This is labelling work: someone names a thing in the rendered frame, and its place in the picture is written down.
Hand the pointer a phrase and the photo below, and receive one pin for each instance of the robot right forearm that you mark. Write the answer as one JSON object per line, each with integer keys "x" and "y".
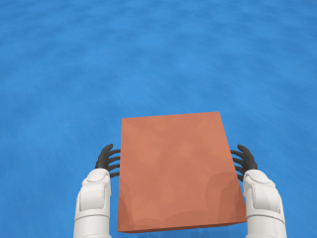
{"x": 264, "y": 209}

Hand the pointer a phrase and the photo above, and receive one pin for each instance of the robot left hand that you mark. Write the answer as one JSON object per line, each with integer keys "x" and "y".
{"x": 103, "y": 161}

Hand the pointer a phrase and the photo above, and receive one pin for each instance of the robot right hand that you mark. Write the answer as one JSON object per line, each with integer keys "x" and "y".
{"x": 247, "y": 162}

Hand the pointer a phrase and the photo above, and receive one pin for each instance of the carton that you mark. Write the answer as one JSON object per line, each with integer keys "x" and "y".
{"x": 177, "y": 173}

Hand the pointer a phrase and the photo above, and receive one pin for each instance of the robot left forearm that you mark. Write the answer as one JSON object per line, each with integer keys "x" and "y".
{"x": 92, "y": 210}

